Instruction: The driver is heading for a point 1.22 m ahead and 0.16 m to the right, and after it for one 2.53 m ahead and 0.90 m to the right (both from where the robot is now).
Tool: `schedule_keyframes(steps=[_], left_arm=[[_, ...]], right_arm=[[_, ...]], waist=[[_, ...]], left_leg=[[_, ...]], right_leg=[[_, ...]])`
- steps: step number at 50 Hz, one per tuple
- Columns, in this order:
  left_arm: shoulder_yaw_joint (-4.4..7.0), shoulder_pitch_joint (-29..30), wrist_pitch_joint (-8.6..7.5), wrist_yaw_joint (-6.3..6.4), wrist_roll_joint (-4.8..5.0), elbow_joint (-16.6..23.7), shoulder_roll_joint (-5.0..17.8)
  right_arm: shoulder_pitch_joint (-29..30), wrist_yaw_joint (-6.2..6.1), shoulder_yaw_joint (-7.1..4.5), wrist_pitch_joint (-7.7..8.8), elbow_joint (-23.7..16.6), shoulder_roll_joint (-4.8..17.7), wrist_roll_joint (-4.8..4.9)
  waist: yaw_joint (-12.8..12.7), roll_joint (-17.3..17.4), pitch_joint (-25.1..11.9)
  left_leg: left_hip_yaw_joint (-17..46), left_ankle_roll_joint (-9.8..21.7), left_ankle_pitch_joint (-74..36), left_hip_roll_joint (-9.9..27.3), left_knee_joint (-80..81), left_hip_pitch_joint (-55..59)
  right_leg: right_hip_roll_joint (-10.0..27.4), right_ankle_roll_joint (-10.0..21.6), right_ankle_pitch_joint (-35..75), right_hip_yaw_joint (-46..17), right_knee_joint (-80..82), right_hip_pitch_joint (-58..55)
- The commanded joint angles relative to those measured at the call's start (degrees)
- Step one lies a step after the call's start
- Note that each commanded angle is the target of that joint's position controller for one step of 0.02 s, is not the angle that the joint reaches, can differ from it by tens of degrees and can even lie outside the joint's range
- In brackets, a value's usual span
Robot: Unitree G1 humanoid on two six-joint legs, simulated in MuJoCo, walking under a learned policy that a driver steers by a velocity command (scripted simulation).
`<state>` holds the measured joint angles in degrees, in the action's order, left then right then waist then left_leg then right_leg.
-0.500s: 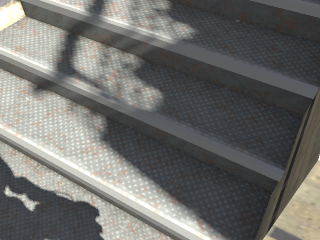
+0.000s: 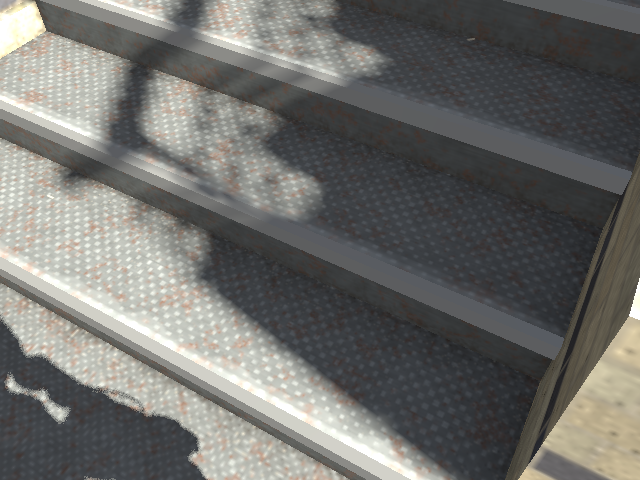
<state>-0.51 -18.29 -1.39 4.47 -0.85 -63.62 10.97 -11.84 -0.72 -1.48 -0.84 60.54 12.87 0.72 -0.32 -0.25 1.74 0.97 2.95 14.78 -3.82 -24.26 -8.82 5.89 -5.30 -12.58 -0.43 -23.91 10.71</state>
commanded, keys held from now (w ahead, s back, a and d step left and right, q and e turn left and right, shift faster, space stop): no key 0.42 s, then w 0.58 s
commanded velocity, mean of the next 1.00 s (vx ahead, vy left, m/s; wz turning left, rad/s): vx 0.00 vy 0.00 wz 0.00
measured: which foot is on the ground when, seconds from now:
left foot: down 0.00-1.00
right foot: down 0.00-1.00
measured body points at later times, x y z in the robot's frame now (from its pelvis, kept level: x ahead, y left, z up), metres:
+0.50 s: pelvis +0.00 +0.00 +0.00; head +0.02 +0.00 +0.45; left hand -0.02 +0.24 -0.15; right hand +0.03 -0.26 -0.15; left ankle -0.02 +0.09 -0.74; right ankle +0.00 -0.17 -0.74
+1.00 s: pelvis +0.00 -0.01 +0.00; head +0.02 -0.01 +0.45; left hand -0.02 +0.23 -0.15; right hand +0.03 -0.26 -0.15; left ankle -0.02 +0.09 -0.74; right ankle +0.00 -0.17 -0.74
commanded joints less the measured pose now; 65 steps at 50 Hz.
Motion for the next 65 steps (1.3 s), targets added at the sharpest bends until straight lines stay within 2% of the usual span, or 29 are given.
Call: schedule_keyframes(steps=[1,6,42,45,46,47,65], left_arm=[[0.72,-4.25,-0.66,0.25,-0.01,0.34,5.53],[0.74,-4.56,-1.11,0.12,0.12,0.33,5.52],[0.85,-6.34,-1.27,0.16,0.15,0.47,5.03],[1.25,-6.64,-1.61,-0.11,0.58,0.35,5.53],[0.96,-6.24,-1.5,-0.02,0.2,0.57,4.6],[1.28,-6.68,-1.63,-0.13,0.46,0.35,5.4],[1.75,-7.28,-1.78,-0.35,0.48,0.51,4.96]], right_arm=[[-1.05,-0.43,-1.02,0.06,-1.73,6.15,-0.05],[-1.69,-0.95,-1.07,-0.18,-1.23,6.21,0.13],[-3.32,-1.22,-1.35,-0.36,-0.12,6.01,0.27],[-3.42,-1.61,-1.32,-0.52,0.04,5.84,0.16],[-3.45,-1.53,-1.37,-0.46,-0.07,6.13,0.31],[-3.61,-1.65,-1.34,-0.54,0.14,5.7,0.17],[-4.25,-1.91,-1.54,-0.54,0.41,5.62,0.33]], waist=[[0.24,-0.32,0.57],[0.36,-0.69,1.12],[0.46,-0.49,0.94],[0.5,-0.59,0.96],[0.54,-0.06,1.34],[0.58,-0.76,0.9],[0.59,-0.36,1.09]], left_leg=[[2.87,0.0,-14.38,3.35,5.06,-2.4],[2.79,-0.09,-13.68,3.26,5.41,-2.76],[2.41,-0.28,-15.72,3.58,5.11,-2.03],[2.65,-0.14,-15.13,3.74,5.21,-1.71],[2.33,-0.27,-15.45,3.56,5.15,-2.0],[2.68,-0.16,-15.28,3.8,5.25,-1.82],[2.55,-0.3,-16.12,4.0,5.29,-1.52]], right_leg=[[-2.41,0.48,2.84,1.91,2.68,-0.42],[-2.52,0.31,2.35,1.83,3.06,-0.18],[-2.87,0.85,3.07,1.63,3.55,-0.03],[-2.81,0.98,2.68,1.66,3.81,0.28],[-2.84,0.89,3.09,1.49,3.71,0.31],[-2.85,0.98,2.86,1.69,3.79,0.08],[-2.88,1.26,3.68,1.48,4.07,-0.12]])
